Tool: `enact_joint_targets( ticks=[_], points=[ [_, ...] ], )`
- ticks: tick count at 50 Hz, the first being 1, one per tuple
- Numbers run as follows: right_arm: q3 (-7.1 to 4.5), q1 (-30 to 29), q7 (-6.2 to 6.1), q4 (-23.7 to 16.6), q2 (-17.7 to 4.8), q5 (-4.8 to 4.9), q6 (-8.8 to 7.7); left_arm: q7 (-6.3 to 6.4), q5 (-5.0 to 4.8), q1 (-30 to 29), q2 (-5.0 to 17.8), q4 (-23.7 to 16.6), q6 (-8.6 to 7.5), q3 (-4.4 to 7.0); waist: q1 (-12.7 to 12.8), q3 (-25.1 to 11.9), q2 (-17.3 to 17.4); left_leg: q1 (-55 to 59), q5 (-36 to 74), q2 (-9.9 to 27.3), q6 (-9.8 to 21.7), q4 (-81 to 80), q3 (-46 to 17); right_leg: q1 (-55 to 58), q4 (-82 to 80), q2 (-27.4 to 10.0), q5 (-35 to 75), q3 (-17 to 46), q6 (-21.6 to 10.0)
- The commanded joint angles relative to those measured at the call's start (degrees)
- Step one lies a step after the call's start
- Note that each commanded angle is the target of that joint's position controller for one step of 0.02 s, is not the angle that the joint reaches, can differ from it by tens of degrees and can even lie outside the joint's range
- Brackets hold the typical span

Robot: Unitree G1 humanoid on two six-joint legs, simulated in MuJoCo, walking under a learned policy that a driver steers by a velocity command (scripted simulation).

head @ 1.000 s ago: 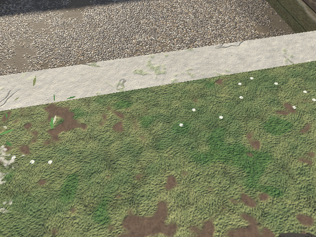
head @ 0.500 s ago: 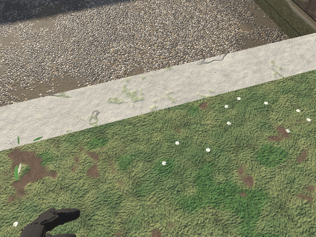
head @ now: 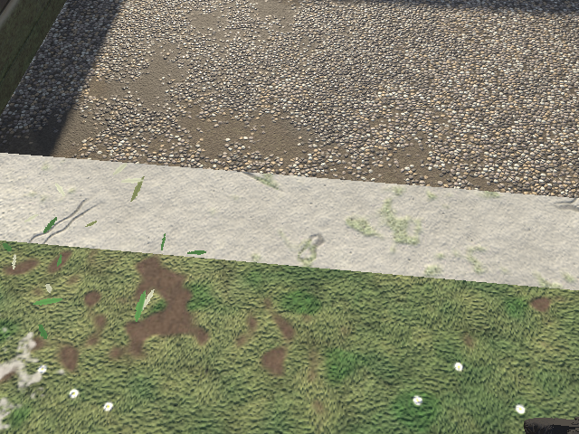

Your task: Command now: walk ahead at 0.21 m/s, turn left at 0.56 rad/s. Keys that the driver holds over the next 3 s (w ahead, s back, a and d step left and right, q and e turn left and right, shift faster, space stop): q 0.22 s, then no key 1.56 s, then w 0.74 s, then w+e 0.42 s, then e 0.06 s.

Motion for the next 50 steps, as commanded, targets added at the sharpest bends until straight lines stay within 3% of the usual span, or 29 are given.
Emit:
enact_joint_targets(
  ticks=[1,2,3,4,6,8,11,15,17,19,20,21,22,23,24,26,27,29,31,33,34,35,36,37,38,42,50],
  points=[
    [-3.36,10.4,-0.46,-3.2,-11.0,0.43,-0.55,-0.33,-1.35,-1.9,8.1,-7.2,-1.93,0.86,-6.5,-22.0,1.9,41.9,30.2,18.7,15.9,-12.0,-29.6,-29.7,21.7,1.7,-0.3,10.7,-0.6],
    [-2.89,7.7,-0.77,-3.1,-9.0,1.18,-0.5,0.53,-0.39,-2.5,7.4,-6.4,-1.48,0.83,-4.5,-15.9,-2.0,33.7,27.4,15.9,13.2,-13.2,-25.3,-29.1,17.4,-0.4,3.3,10.3,-0.3],
    [-2.58,5.5,-1.25,-3.5,-8.0,1.08,-0.21,1.13,0.29,-2.4,8.0,-6.5,-0.73,1.13,-2.8,-13.4,-0.6,26.7,26.4,14.6,12.4,-14.5,-23.2,-26.2,13.9,-1.4,5.7,10.6,-0.1],
    [-2.49,4.5,-1.52,-4.1,-7.9,0.17,0.09,1.18,0.33,-1.7,8.3,-6.6,0.1,1.31,-1.4,-12.4,1.1,21.4,25.9,13.3,11.8,-16.0,-22.0,-22.3,12.2,-1.5,6.9,10.6,0.0],
    [-2.78,3.5,-1.88,-4.4,-8.5,-0.48,0.26,1.37,0.63,-0.1,6.6,-6.2,0.96,0.98,0.0,-12.6,2.0,16.4,29.2,12.0,11.7,-16.5,-19.7,-19.0,7.1,-0.4,7.9,9.7,0.8],
    [-3.18,4.0,-2.6,-4.2,-9.6,-0.16,0.62,1.68,0.91,-1.1,5.4,-6.4,1.36,0.58,-0.2,-13.4,2.3,15.3,29.7,11.1,11.3,-16.0,-18.8,-18.6,1.5,0.6,10.0,9.5,1.7],
    [-3.32,3.5,-3.73,-4.6,-9.9,0.54,1.97,1.6,0.69,-3.9,5.2,-7.0,2.04,0.38,-1.1,-14.1,3.6,14.2,16.3,9.4,9.2,-16.1,-20.0,-17.5,-4.8,1.6,15.6,10.4,2.4],
    [-2.56,3.2,-4.02,-4.5,-8.2,-0.06,2.98,1.01,0.22,-6.4,5.1,-7.7,2.17,0.22,-2.7,-12.0,6.5,12.6,2.9,8.8,7.6,-16.0,-21.5,-14.5,-12.4,1.7,17.7,10.1,2.0],
    [-2.14,4.0,-3.68,-4.0,-7.5,-0.23,3.15,0.58,0.19,-7.0,5.2,-8.2,1.62,0.24,-3.4,-11.5,7.4,14.1,4.8,9.5,7.5,-13.9,-23.2,-12.5,-16.4,1.9,15.9,9.6,1.2],
    [-1.35,3.4,-3.49,-3.8,-6.3,0.09,3.3,-0.02,0.29,-5.4,4.5,-7.9,0.85,0.22,-1.9,-11.3,7.3,14.8,7.8,8.9,6.0,-10.5,-23.9,-7.3,-26.5,2.3,19.6,8.4,-0.6],
    [-0.83,4.4,-3.51,-3.3,-5.1,0.29,3.33,-0.29,0.72,-4.4,4.6,-7.7,0.46,0.24,-1.2,-10.6,6.5,13.7,5.8,7.1,3.7,-8.9,-23.4,-2.9,-34.2,1.1,26.5,8.9,-2.1],
    [-0.11,7.0,-3.55,-3.1,-3.0,-0.49,3.12,-0.17,1.92,-4.2,8.0,-8.4,0.29,0.77,-2.8,-11.0,0.0,11.1,-2.7,3.2,0.0,-3.1,-19.7,1.3,-37.2,-7.0,34.1,16.6,-4.9],
    [-0.11,11.0,-3.4,-3.2,-2.4,-0.57,2.59,0.14,2.72,-7.3,11.2,-8.8,0.7,1.3,-7.3,-9.2,-12.6,5.3,-18.4,-4.5,-3.4,2.8,-11.3,2.2,-37.6,-14.7,45.3,25.4,-12.3],
    [-0.72,8.2,-3.5,-3.6,-5.5,-1.06,2.14,0.1,2.88,-6.6,7.2,-8.4,0.72,0.48,-4.4,-10.1,-15.2,6.1,-23.9,-2.3,-6.0,8.0,-9.6,-1.1,-39.4,-18.7,43.0,30.7,-18.3],
    [-1.67,5.7,-3.63,-3.5,-8.1,-0.43,2.26,-0.01,2.41,-6.5,6.1,-8.4,0.54,0.13,-2.8,-9.2,-12.6,5.9,-23.9,-1.4,-7.1,12.8,-9.7,-0.6,-39.4,-16.9,41.4,29.4,-18.3],
    [-1.96,4.9,-3.94,-2.5,-7.0,-0.17,3.39,0.16,0.89,-7.0,7.1,-7.9,0.55,0.43,-2.3,-8.5,-10.3,3.5,-23.3,-0.6,-9.2,17.8,-9.2,1.5,-37.9,-14.0,42.6,24.8,-16.1],
    [-1.53,5.6,-3.85,-2.0,-5.3,-0.12,3.82,0.24,0.49,-7.8,6.8,-7.6,0.72,0.33,-2.9,-8.4,-9.4,4.6,-22.3,0.5,-9.9,16.4,-9.0,1.4,-37.1,-12.7,44.2,22.5,-15.0],
    [-0.19,5.5,-3.55,-1.3,-1.5,0.14,3.87,0.01,0.46,-8.5,5.8,-7.0,1.53,0.18,-2.8,-8.6,-10.1,9.6,-19.3,0.8,-10.4,7.3,-5.5,0.7,-35.7,-8.6,47.0,17.1,-13.0],
    [-0.06,5.5,-3.35,-0.3,-0.8,0.61,3.71,-0.15,0.27,-7.0,5.3,-6.1,2.24,0.02,-2.3,-9.9,-11.8,14.3,-12.0,0.5,-10.1,-3.2,-3.6,2.4,-34.1,-7.5,47.6,15.8,-12.8],
    [-0.26,6.0,-3.17,0.8,-2.0,0.21,3.74,-0.41,-0.25,-5.1,4.6,-5.2,2.2,-0.27,-2.3,-9.9,-11.0,21.0,0.1,0.6,-8.3,-15.0,-3.6,1.2,-33.9,-6.1,40.8,15.4,-10.4],
    [-0.57,5.4,-3.37,0.1,-4.3,-0.39,3.84,-0.7,0.2,-3.9,4.2,-4.8,1.62,-0.57,-1.6,-10.5,-8.1,24.9,5.6,3.7,-6.9,-14.4,-7.0,-1.5,-33.9,-5.5,34.4,15.2,-7.8],
    [-1.2,5.0,-3.77,-0.1,-7.6,-0.67,4.04,-1.32,1.25,-2.5,4.3,-4.8,0.86,-0.66,0.6,-10.7,-1.5,26.6,12.8,7.0,-4.5,-10.6,-9.7,-4.2,-32.5,-2.6,28.6,12.4,-5.6],
    [-1.11,4.8,-3.38,1.2,-6.0,-0.77,3.99,-1.39,1.35,-2.9,2.8,-4.3,0.54,-1.03,0.5,-10.8,4.0,21.4,3.0,6.2,-2.5,-10.4,-9.3,-1.3,-33.0,0.3,22.7,8.5,-3.2],
    [-0.54,4.2,-2.96,0.8,-3.6,-0.93,3.69,-1.27,1.36,-5.9,4.4,-4.0,0.61,-0.8,-1.2,-8.3,1.9,18.5,-1.6,5.3,-2.5,-11.8,-9.4,-0.6,-31.7,0.6,22.0,7.9,-2.0],
    [-0.23,4.4,-2.97,1.5,-2.9,-1.25,3.31,-1.05,1.19,-7.1,4.0,-3.9,0.83,-0.77,-1.3,-7.3,1.5,17.1,-3.0,5.2,-3.1,-12.5,-9.4,-0.4,-31.5,0.5,22.8,7.7,-2.0],
    [-0.01,5.8,-3.38,3.3,-3.1,-0.87,1.91,-0.09,0.82,-6.1,3.5,-2.4,1.74,-0.74,-1.1,-4.9,2.1,15.5,-1.8,4.4,-4.3,-12.4,-8.7,-0.1,-31.3,0.4,25.0,8.0,-2.3],
    [0.45,7.2,-3.86,6.6,-2.3,-0.6,1.26,0.62,0.52,-5.1,3.4,2.2,2.16,-0.39,-1.3,-3.7,0.2,15.8,-2.1,3.8,-4.3,-12.7,-8.3,0.5,-32.0,0.6,25.4,7.9,-1.4]
  ],
)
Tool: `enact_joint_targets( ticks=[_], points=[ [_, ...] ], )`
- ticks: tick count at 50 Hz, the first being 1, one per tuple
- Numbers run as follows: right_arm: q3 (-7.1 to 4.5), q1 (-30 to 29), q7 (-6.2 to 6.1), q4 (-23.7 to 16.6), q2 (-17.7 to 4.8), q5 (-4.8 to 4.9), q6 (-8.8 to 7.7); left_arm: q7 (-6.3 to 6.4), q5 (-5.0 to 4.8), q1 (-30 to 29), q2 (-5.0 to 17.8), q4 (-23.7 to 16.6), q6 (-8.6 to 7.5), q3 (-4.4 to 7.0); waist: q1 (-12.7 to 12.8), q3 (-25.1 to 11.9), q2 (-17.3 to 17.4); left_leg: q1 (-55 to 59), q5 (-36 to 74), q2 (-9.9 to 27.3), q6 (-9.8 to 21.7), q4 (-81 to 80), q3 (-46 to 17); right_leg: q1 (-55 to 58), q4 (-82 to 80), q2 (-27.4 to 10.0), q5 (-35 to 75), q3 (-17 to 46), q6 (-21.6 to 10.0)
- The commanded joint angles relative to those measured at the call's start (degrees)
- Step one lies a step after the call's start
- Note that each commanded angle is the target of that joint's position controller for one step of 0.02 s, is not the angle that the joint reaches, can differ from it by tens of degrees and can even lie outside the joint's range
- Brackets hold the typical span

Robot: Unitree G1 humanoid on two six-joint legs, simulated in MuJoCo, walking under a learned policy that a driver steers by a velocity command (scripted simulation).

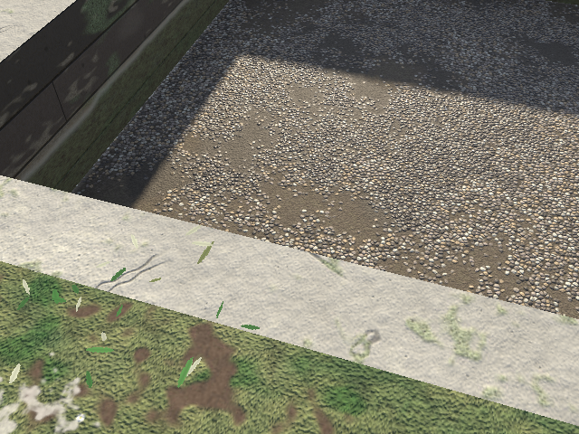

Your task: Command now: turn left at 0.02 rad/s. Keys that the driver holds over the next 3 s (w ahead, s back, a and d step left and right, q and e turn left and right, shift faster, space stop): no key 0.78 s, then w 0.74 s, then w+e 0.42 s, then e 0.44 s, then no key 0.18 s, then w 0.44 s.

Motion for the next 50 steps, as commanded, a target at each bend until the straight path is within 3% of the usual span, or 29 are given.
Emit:
enact_joint_targets(
  ticks=[1,19,39,40,42,44,47,48,50],
  points=[
    [-1.59,-0.1,-0.31,-1.8,-6.9,0.11,-0.96,0.44,-0.13,-0.6,5.9,-1.2,-0.48,1.43,0.0,-1.0,1.3,-3.7,8.4,2.8,1.4,-7.3,-2.9,3.2,-3.5,-0.7,7.4,0.4,-0.5],
    [-0.83,2.2,-0.72,7.2,-5.8,0.49,-1.21,1.55,-0.5,2.0,5.2,7.6,0.12,1.3,-0.1,0.1,0.7,-2.5,9.5,1.3,1.1,-8.1,-0.5,3.5,-4.7,-0.3,7.9,-0.1,-0.7],
    [0.27,5.8,-1.05,13.1,-4.4,0.69,-1.17,1.71,-0.65,4.9,3.3,11.5,0.35,0.36,-0.3,1.2,0.2,-3.3,8.1,0.7,0.7,-8.4,0.8,2.7,-5.0,0.4,7.0,-0.6,-1.3],
    [0.42,6.9,-1.11,13.8,-3.8,0.69,-1.08,1.73,-0.65,6.0,2.5,12.2,0.42,0.16,-0.4,0.0,0.5,-2.8,2.3,0.2,0.8,-8.9,1.3,3.2,-5.0,1.1,1.6,-1.4,-1.4],
    [-0.24,7.1,-1.49,13.6,-5.9,1.33,-0.77,1.96,-1.2,6.2,3.1,12.1,0.49,0.42,-0.7,2.6,2.0,-5.8,-17.1,0.0,2.9,-9.3,0.2,-0.7,-2.0,3.5,-16.0,-3.5,-2.5],
    [-0.66,7.9,-1.51,12.9,-7.0,1.76,-1.32,1.76,-1.21,4.9,2.6,10.9,-0.55,0.31,-1.4,6.9,3.8,-8.6,-27.5,3.6,5.8,-12.0,-5.1,-6.5,0.6,3.2,-21.9,-2.9,-3.9],
    [-1.99,10.8,-0.95,13.3,-10.1,2.49,-2.86,0.27,-1.64,4.2,-0.3,9.7,-3.45,-0.26,-2.2,7.1,11.4,-5.3,-30.5,13.8,11.7,-18.5,-19.7,-10.5,12.1,3.0,-10.7,-5.1,-4.1],
    [-2.02,9.6,-0.78,12.7,-9.8,2.61,-3.08,-0.25,-1.94,4.6,-0.3,9.5,-4.19,-0.24,-1.4,7.9,11.2,-7.9,-29.5,15.2,12.6,-19.3,-21.7,-8.6,12.7,1.9,-10.4,-4.1,-5.2],
    [-1.55,3.4,-0.38,10.4,-8.7,2.88,-3.25,-0.71,-2.55,11.4,-0.8,11.5,-5.09,-0.14,3.5,8.9,9.6,-14.9,-23.7,11.3,9.7,-15.1,-15.2,3.2,0.5,2.1,-10.2,-4.1,-7.2]
  ],
)
Over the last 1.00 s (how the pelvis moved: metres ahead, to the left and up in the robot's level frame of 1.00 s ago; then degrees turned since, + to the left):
0.11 -0.02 0.02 13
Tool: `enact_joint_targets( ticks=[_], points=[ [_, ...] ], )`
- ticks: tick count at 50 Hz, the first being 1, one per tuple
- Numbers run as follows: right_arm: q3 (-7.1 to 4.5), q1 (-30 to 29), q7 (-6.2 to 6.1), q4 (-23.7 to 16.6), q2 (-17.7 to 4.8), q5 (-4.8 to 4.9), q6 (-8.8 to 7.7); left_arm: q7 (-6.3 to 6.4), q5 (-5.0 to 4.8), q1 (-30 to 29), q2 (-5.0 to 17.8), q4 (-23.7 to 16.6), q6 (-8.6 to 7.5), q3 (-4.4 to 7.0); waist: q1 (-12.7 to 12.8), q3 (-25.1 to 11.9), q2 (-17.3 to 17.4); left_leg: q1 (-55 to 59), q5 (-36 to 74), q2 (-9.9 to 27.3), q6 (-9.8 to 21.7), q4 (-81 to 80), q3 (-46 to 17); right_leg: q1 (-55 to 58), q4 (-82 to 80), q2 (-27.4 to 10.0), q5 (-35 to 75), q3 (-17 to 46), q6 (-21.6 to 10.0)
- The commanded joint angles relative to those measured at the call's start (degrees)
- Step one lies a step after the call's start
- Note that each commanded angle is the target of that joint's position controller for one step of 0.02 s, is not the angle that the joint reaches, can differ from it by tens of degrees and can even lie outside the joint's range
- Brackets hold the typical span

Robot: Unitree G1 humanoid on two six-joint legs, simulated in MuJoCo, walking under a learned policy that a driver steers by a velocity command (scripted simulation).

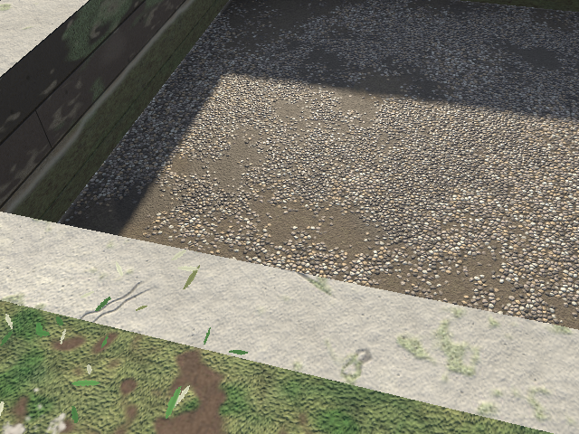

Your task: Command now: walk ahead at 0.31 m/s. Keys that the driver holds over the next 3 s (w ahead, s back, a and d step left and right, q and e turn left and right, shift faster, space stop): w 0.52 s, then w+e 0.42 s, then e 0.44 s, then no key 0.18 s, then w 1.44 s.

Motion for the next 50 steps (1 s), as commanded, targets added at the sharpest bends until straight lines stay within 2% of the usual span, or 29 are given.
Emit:
enact_joint_targets(
  ticks=[1,2,3,4,5,7,9,13,16,18,20,22,23,24,25,26,27,28,30,32,35,38,40,42,45,46,48,49,50],
  points=[
    [-1.04,-8.4,0.34,-5.4,-7.2,0.35,-1.3,-0.67,-0.18,9.3,3.7,0.7,-2.21,1.02,6.5,10.6,3.2,-20.4,-10.5,5.4,6.2,-7.7,-8.9,12.2,-11.6,-1.8,2.4,4.0,-2.3],
    [-0.12,-10.1,0.29,-7.1,-3.2,0.08,-2.13,-0.87,-0.1,17.1,10.1,2.5,-2.52,2.81,8.5,7.7,-12.3,-27.6,-2.7,-2.4,2.0,11.8,3.1,19.2,-21.1,-11.3,-6.1,22.0,-6.7],
    [-0.2,-10.7,0.07,-9.1,-3.4,0.36,-3.41,-1.74,0.59,21.7,14.3,2.9,-3.23,3.43,8.9,5.8,-19.7,-35.4,-9.3,-4.2,1.5,26.1,2.0,22.6,-28.4,-22.2,-7.7,43.7,-13.2],
    [-0.69,-10.4,0.49,-9.0,-5.5,0.99,-4.26,-1.75,1.29,16.2,10.0,1.4,-3.87,2.05,5.5,8.1,-11.0,-38.9,-6.7,-0.4,2.7,34.9,-2.0,21.0,-27.5,-22.9,-5.4,42.4,-13.2],
    [-0.57,-9.0,1.21,-8.1,-4.9,1.08,-4.86,-1.87,1.12,12.6,7.6,-0.3,-4.19,1.45,3.9,8.9,-7.9,-40.0,-1.3,1.6,4.0,37.4,-2.1,20.2,-26.8,-20.3,-2.0,34.9,-11.4],
    [-1.48,-10.6,1.75,-8.0,-6.3,0.18,-5.53,-2.12,0.75,9.5,5.9,-1.7,-3.83,0.64,2.9,8.7,-5.2,-40.5,6.8,4.8,4.7,33.4,-0.1,20.2,-27.7,-16.5,8.8,23.5,-8.2],
    [-1.77,-12.3,2.52,-8.5,-5.5,-0.2,-5.27,-1.65,1.24,11.9,3.7,-1.3,-2.83,-0.16,3.2,7.1,-6.6,-37.3,10.5,5.3,3.5,28.4,2.5,19.8,-28.3,-13.0,19.7,15.4,-6.7],
    [-0.26,-22.2,3.18,-12.5,-1.6,-0.4,-4.55,-0.18,1.74,12.4,6.7,-2.6,-1.71,0.12,4.4,8.5,-5.6,-31.4,18.3,3.2,0.8,11.8,6.1,12.9,-30.4,-10.7,24.9,8.0,-7.1],
    [-0.13,-26.3,3.59,-14.4,-3.1,0.05,-4.24,0.08,0.92,13.9,8.9,-2.4,-1.85,0.84,4.5,9.6,-7.4,-24.6,22.3,1.7,0.9,4.4,7.1,9.8,-32.3,-11.6,24.5,6.5,-7.5],
    [-0.32,-27.6,4.01,-15.5,-4.3,0.1,-4.18,0.21,0.19,13.6,8.8,-2.2,-1.8,1.23,3.4,10.4,-6.5,-24.2,22.6,1.7,2.2,1.3,6.0,13.1,-31.4,-13.4,28.2,6.2,-6.9],
    [-1.36,-23.9,4.25,-15.2,-6.7,0.08,-4.41,0.21,0.52,12.1,9.5,-2.5,-1.31,1.69,0.3,7.1,-7.1,-18.9,21.0,0.3,4.1,-0.2,6.0,17.7,-25.5,-14.5,43.1,4.7,-5.6],
    [-3.61,-10.2,3.75,-11.2,-10.2,0.39,-4.17,0.28,0.93,10.7,9.4,-3.1,-0.46,1.85,-6.8,-2.4,-7.5,-0.8,19.7,-3.1,6.8,-0.4,8.3,16.5,-8.4,-11.8,59.8,1.5,-3.4],
    [-4.71,0.0,3.25,-8.5,-12.9,0.07,-3.53,0.05,1.48,9.6,8.1,-4.4,-0.57,1.12,-10.7,-8.9,-4.7,15.3,16.9,2.8,9.6,0.2,1.6,5.7,6.5,-9.3,50.3,0.2,-1.7],
    [-5.9,6.4,2.96,-7.0,-18.5,-1.14,-2.9,-0.78,1.19,16.9,0.1,-5.1,-1.9,-0.82,-7.2,-19.1,10.6,34.7,4.2,19.1,19.8,-5.9,-26.9,-14.8,30.9,1.5,13.8,-0.2,2.4],
    [-4.36,4.9,3.33,-6.9,-14.0,-0.83,-2.84,-1.08,-0.42,14.7,2.7,-4.9,-3.8,-0.27,-7.5,-20.3,11.0,32.3,-2.8,21.3,20.5,-16.5,-41.5,-21.5,40.4,3.2,-8.0,8.5,1.3],
    [-3.4,-1.8,3.4,-7.9,-11.0,-0.6,-3.16,-1.18,-2.19,9.2,7.1,-7.2,-4.93,1.14,-5.5,-8.9,9.5,23.0,-4.5,19.7,17.1,-18.1,-33.6,-27.0,43.4,-0.3,-5.5,8.0,-0.3],
    [-2.69,-7.4,3.46,-9.4,-8.3,-0.73,-3.5,-0.77,-2.56,5.3,7.6,-8.4,-5.17,1.33,-3.8,-3.6,4.1,13.5,-1.1,18.1,14.8,-19.1,-24.9,-26.1,41.9,-3.7,-0.3,6.7,-1.2],
    [-2.06,-10.9,3.75,-9.9,-6.1,-1.22,-4.05,-0.14,-1.99,3.9,7.1,-8.4,-4.62,1.83,-2.0,-0.8,0.3,5.3,3.9,16.1,13.1,-20.6,-17.9,-23.1,38.5,-5.9,4.0,6.2,-1.4],
    [-1.49,-11.5,3.99,-8.4,-3.9,-2.34,-4.66,0.59,-0.99,7.8,4.6,-7.2,-2.13,2.3,1.6,0.5,4.2,-3.1,9.4,12.3,11.2,-22.9,-8.8,-16.1,34.3,-8.0,7.9,7.0,-1.2],
    [-1.65,-9.7,3.5,-6.8,-4.6,-2.48,-5.3,1.04,-0.54,7.5,3.8,-7.5,-0.5,2.59,2.1,2.7,4.2,-6.8,13.7,11.9,11.6,-24.9,-3.8,-16.5,32.0,-8.0,10.5,6.9,-0.8],
    [-1.89,-5.9,1.84,-4.9,-5.9,-3.02,-5.36,1.19,-0.15,1.1,4.2,-10.5,0.1,3.22,1.3,4.7,2.0,-2.9,21.5,12.7,11.6,-24.7,0.1,-25.4,25.3,-7.7,18.6,9.2,-0.3],
    [-1.75,-4.7,0.95,-4.6,-5.8,-3.74,-4.98,0.02,0.58,-2.6,2.9,-12.0,-0.36,2.93,0.8,5.0,1.9,-1.6,30.1,11.2,9.6,-22.1,6.7,-24.6,13.9,-6.1,29.5,7.0,-0.6],
    [-1.66,-3.0,0.35,-4.1,-6.4,-3.39,-4.72,-1.0,1.05,-6.4,2.0,-13.7,0.13,2.29,-0.3,5.5,2.0,-2.4,31.6,11.0,8.8,-20.9,9.7,-21.5,9.0,-5.4,33.0,3.0,-0.9],
    [-1.83,0.0,-0.06,-3.1,-6.9,-2.17,-4.05,-1.45,0.99,-9.8,0.8,-15.5,0.92,1.54,-1.6,7.0,1.6,1.2,35.3,12.9,9.0,-18.2,10.4,-23.3,6.7,-5.2,31.4,1.5,-1.4],
    [-2.35,2.7,-0.27,-2.5,-8.0,-1.15,-2.2,-2.27,0.92,-12.8,0.7,-18.3,2.0,1.17,-2.5,7.5,-0.1,7.6,41.5,15.8,8.9,-11.9,11.2,-25.1,4.3,-3.6,22.7,-1.5,-3.4],
    [-2.63,1.4,-0.15,-3.5,-9.2,-0.81,-1.75,-2.35,0.84,-11.9,1.1,-19.3,2.18,1.43,-1.6,6.5,1.4,8.0,49.0,16.0,8.4,-9.1,11.9,-22.2,4.2,-2.3,18.3,-3.3,-4.2],
    [-2.93,-2.8,-0.65,-5.3,-11.0,-0.03,-0.9,-2.05,0.96,-3.8,5.1,-19.2,2.44,3.22,3.6,1.2,5.2,7.3,66.2,14.2,6.3,3.4,14.0,-9.2,3.2,1.3,14.7,-6.2,-6.0],
    [-2.66,-5.1,-0.47,-5.6,-10.8,0.71,-0.77,-1.64,1.15,5.4,8.4,-17.5,2.21,4.82,8.6,-3.1,3.6,3.4,62.0,10.1,3.3,18.0,15.5,2.9,-4.4,2.5,25.8,-5.3,-7.8],
    [-1.89,-3.9,-0.49,-7.1,-8.4,-1.11,-1.73,-0.47,1.5,11.4,16.2,-16.9,2.61,6.65,8.7,-8.1,-8.3,-11.0,28.7,1.9,-1.2,43.4,15.5,17.2,-5.6,-7.9,52.0,12.7,-13.3]
  ],
)
Over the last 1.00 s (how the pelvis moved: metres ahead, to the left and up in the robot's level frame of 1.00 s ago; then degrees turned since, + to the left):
0.03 -0.02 -0.01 -1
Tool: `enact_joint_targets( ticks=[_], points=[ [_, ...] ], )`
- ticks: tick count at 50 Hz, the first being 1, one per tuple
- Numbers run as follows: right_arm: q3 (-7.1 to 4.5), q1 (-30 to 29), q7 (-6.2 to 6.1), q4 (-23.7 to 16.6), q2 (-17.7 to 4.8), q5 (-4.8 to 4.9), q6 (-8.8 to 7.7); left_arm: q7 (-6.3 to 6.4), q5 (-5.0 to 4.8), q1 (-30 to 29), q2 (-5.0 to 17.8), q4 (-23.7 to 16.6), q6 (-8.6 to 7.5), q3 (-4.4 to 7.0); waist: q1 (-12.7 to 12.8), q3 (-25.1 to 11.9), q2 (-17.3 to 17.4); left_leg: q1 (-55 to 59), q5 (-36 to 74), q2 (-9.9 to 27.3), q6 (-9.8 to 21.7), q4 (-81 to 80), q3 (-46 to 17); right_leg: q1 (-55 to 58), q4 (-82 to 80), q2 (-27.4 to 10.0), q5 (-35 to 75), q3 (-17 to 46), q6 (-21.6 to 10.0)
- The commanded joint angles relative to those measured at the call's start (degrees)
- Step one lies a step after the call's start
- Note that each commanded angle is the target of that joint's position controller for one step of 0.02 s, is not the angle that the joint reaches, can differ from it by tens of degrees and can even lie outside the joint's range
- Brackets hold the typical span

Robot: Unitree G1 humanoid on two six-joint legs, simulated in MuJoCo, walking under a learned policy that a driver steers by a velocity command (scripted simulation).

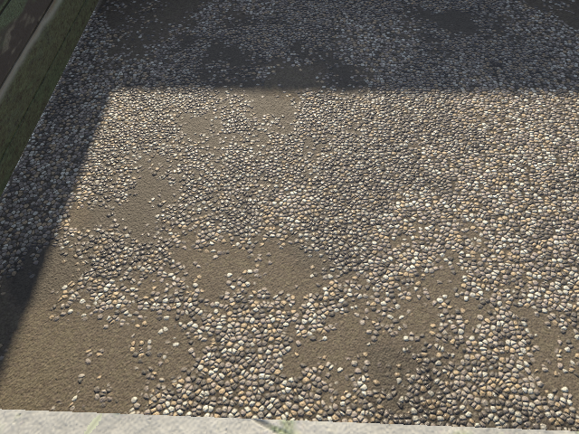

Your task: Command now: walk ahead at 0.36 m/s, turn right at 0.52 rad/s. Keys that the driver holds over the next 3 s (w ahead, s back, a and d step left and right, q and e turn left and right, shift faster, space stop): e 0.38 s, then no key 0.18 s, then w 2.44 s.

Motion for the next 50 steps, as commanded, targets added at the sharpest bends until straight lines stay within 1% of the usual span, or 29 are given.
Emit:
enact_joint_targets(
  ticks=[1,2,3,4,6,10,14,17,19,22,24,25,26,27,28,29,30,32,33,36,38,41,43,45,46,47,48,49,50],
  points=[
    [-0.64,5.5,0.92,-9.6,-4.9,-0.78,-1.1,1.67,1.53,21.7,19.6,1.3,-0.72,5.04,5.1,-25.7,-15.3,-33.8,-7.9,-6.7,-2.4,50.4,-10.3,51.4,-8.6,-21.3,55.3,36.6,-18.6],
    [-1.18,0.6,0.33,-10.3,-7.8,-1.01,-0.59,1.97,-0.67,20.1,17.5,0.0,-0.37,5.15,7.2,-26.4,-6.7,-36.5,-2.9,-3.0,-2.1,49.3,-15.9,48.0,-10.9,-20.1,43.6,34.6,-16.8],
    [-1.09,-4.5,-0.07,-12.9,-7.4,-0.52,-0.53,2.56,-0.47,16.9,13.9,0.0,0.32,4.25,6.7,-17.9,-4.5,-39.2,1.2,-1.1,-1.7,46.9,-15.5,40.7,-12.9,-17.9,31.6,29.4,-14.4],
    [-1.08,-6.6,-0.53,-13.6,-6.9,-1.3,-0.05,2.96,0.53,13.6,10.3,-0.3,1.0,3.01,4.2,-11.1,-0.4,-38.6,3.1,0.2,-1.6,43.2,-15.2,31.5,-14.3,-14.9,25.6,26.6,-11.5],
    [-1.21,-5.6,-0.39,-14.9,-5.8,-2.58,3.27,3.31,1.14,9.3,8.3,-2.6,1.31,1.96,0.2,-7.2,-0.6,-32.9,4.5,1.6,-2.1,37.3,-15.9,17.9,-15.9,-10.7,21.4,21.8,-8.5],
    [-1.35,-6.3,-0.73,-18.3,-5.3,-2.84,6.75,2.31,0.94,8.2,12.4,-5.6,-0.38,2.51,-2.1,-7.9,-1.9,-29.4,9.7,-0.5,-2.3,31.1,-15.1,10.1,-16.9,-7.6,20.9,20.4,-8.4],
    [-1.2,-11.5,-0.91,-21.6,-6.1,-2.93,7.4,2.29,0.91,9.3,11.6,-8.5,0.73,2.34,-0.1,-8.0,-4.2,-32.7,11.9,-1.1,-1.9,24.2,-16.1,12.8,-17.9,-6.8,7.3,24.1,-8.0],
    [-0.3,-16.1,-0.85,-23.6,-5.4,-2.37,6.87,2.69,0.96,10.2,11.8,-10.4,2.62,2.52,2.3,-6.5,-5.6,-33.3,10.9,-1.9,-2.0,16.5,-16.5,15.0,-18.2,-6.2,-3.1,26.7,-7.7],
    [0.05,-17.2,-0.5,-24.5,-5.5,-1.61,6.25,2.63,1.22,11.3,12.3,-11.4,3.88,2.77,3.8,-5.8,-6.2,-32.8,8.3,-2.4,-1.3,12.5,-16.3,16.7,-16.5,-7.1,1.3,28.7,-8.1],
    [0.68,-15.5,-0.05,-24.6,-5.0,-0.93,4.84,2.28,1.51,9.5,11.7,-12.7,4.51,2.35,4.1,-7.1,-8.0,-25.6,5.7,-3.4,-0.1,5.2,-15.2,15.5,-14.9,-6.6,6.2,28.5,-7.0],
    [0.63,-12.7,0.13,-24.2,-5.2,-0.72,4.06,2.26,0.82,8.3,11.9,-12.6,4.61,2.35,3.4,-6.9,-9.1,-19.2,5.5,-4.0,0.8,-3.8,-15.0,14.2,-14.9,-5.8,3.9,30.4,-4.6],
    [0.86,-9.9,0.19,-23.5,-4.3,-0.8,3.62,2.44,0.13,6.5,11.7,-13.0,4.72,2.22,1.5,-7.0,-7.6,-13.5,11.0,-3.6,1.6,-12.3,-14.9,12.0,-14.3,-4.4,-2.0,30.8,-2.5],
    [-0.02,-9.1,0.53,-23.3,-6.8,-2.78,2.26,3.8,-2.88,8.8,9.2,-11.8,4.87,1.42,0.3,-6.2,-4.5,-8.0,22.7,3.1,3.0,-18.8,-20.8,10.0,-12.2,-3.6,-16.5,32.1,0.1],
    [0.08,-8.0,0.92,-24.0,-9.3,-4.14,1.78,4.35,-1.79,11.1,6.9,-11.0,4.84,0.81,1.6,-9.2,6.3,-2.5,36.5,13.1,6.1,-19.8,-29.5,6.4,2.6,3.9,-26.6,23.1,3.9],
    [-0.38,-8.5,1.72,-23.7,-11.8,-5.45,1.23,4.75,-1.31,10.5,8.6,-12.9,4.67,1.53,3.8,-5.8,21.0,-10.7,39.1,20.4,14.0,-25.1,-41.6,3.6,8.9,8.6,-35.5,17.5,6.3],
    [1.68,-8.4,1.6,-23.7,-5.5,-1.66,1.09,3.91,1.92,8.3,13.4,-11.1,5.36,2.65,2.0,-6.6,9.0,-10.0,21.4,16.5,11.9,-27.2,-38.5,3.0,10.0,6.8,-26.7,15.9,6.7],
    [2.4,-10.0,1.65,-23.4,-3.8,-1.52,1.1,3.06,1.47,7.2,11.6,-10.0,5.61,2.43,3.3,-4.8,7.6,-11.2,6.4,12.5,9.5,-28.4,-34.9,3.6,7.2,5.7,-21.9,15.6,7.2],
    [1.43,-11.2,1.14,-23.3,-6.5,-1.99,1.54,1.53,1.03,6.0,9.5,-9.1,5.73,1.66,3.3,-3.6,10.1,-11.2,-2.9,7.3,6.6,-30.1,-30.4,5.1,6.3,6.0,-16.0,12.7,8.1],
    [0.82,-10.0,1.1,-23.1,-7.8,-1.93,1.74,1.16,0.92,6.1,9.1,-8.5,5.66,1.46,2.8,-3.5,10.4,-10.1,-1.7,6.6,6.6,-29.9,-29.6,4.7,7.2,6.4,-15.7,11.3,8.6],
    [0.19,-5.9,1.32,-22.2,-8.1,-0.89,1.84,1.43,1.03,3.4,8.6,-8.7,5.35,0.93,1.0,-3.1,8.3,-5.0,1.4,7.7,7.4,-28.8,-29.9,1.5,5.4,5.0,-14.8,9.8,9.5],
    [-0.27,-4.7,1.69,-22.1,-8.4,-1.06,2.38,1.66,0.23,1.1,8.2,-9.2,4.78,0.5,-0.2,-2.8,9.3,-3.7,8.7,7.6,7.9,-26.4,-28.8,2.1,2.9,3.6,-14.2,8.6,9.6],
    [-0.76,-2.6,1.86,-21.7,-8.6,-1.23,3.06,1.77,0.28,0.0,7.9,-9.9,4.2,-0.17,-1.1,-4.8,9.5,-3.0,12.6,7.7,9.5,-23.6,-28.3,4.8,0.6,2.8,-16.4,5.5,8.2],
    [-0.95,-3.3,1.75,-22.2,-8.7,-1.3,3.53,1.81,0.25,-0.6,7.5,-10.5,3.8,-0.66,-1.1,-4.8,9.3,-5.3,12.3,7.9,10.1,-22.6,-28.8,7.5,-1.8,2.3,-15.4,4.0,7.1],
    [-0.95,-6.0,1.54,-23.2,-8.8,-0.7,4.0,1.75,0.62,1.6,6.0,-10.1,3.18,-1.46,1.2,-4.8,7.6,-11.1,10.7,7.0,9.4,-20.8,-27.6,15.6,-8.4,2.5,-9.1,1.9,5.7],
    [-0.71,-7.0,1.4,-23.7,-8.2,-0.47,4.05,1.77,1.2,3.6,5.7,-9.5,2.82,-1.68,2.4,-5.0,6.4,-15.4,10.1,5.7,8.3,-19.1,-26.7,21.2,-10.1,2.6,-8.2,2.8,4.9],
    [-0.25,-8.7,1.23,-24.6,-6.9,-0.28,3.83,1.9,1.94,7.0,6.5,-9.0,2.35,-1.69,4.0,-5.8,4.1,-21.4,9.3,4.0,6.8,-14.5,-25.0,27.6,-9.5,-0.2,-9.2,7.7,3.9],
    [0.85,-10.3,1.42,-27.0,-3.7,-0.55,3.59,2.0,1.02,7.6,11.5,-8.5,2.38,-0.33,3.8,-5.4,-6.3,-27.6,5.3,-2.8,4.3,-8.2,-16.9,29.0,-12.0,-5.0,-14.3,16.0,1.2],
    [0.86,-12.4,1.19,-28.5,-4.8,-1.44,3.56,1.74,-0.1,9.6,13.6,-8.1,2.56,0.49,6.0,-3.4,-12.6,-32.8,3.3,-5.1,2.4,-1.2,-11.4,28.6,-17.3,-10.9,-16.5,25.3,-2.3],
    [0.1,-14.2,1.05,-29.4,-7.5,-1.69,3.59,1.66,0.12,11.0,13.2,-8.0,2.47,0.4,7.2,-0.6,-11.9,-38.6,-1.4,-4.6,1.7,4.0,-12.1,29.3,-19.1,-14.7,-13.3,30.9,-5.3]
  ],
)
Over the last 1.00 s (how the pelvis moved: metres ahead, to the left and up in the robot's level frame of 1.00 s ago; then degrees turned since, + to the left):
0.50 0.00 -0.02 -12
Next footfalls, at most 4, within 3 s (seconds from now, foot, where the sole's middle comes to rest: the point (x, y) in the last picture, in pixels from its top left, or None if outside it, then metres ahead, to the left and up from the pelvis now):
0.52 left None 0.21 0.11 -0.75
0.94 right None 0.14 -0.08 -0.75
1.28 left None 0.30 0.06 -0.75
1.62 right None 0.28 -0.16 -0.75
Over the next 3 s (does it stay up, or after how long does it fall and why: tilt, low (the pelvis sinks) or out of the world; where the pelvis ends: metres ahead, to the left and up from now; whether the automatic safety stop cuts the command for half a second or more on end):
stays up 0.26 -0.05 0.01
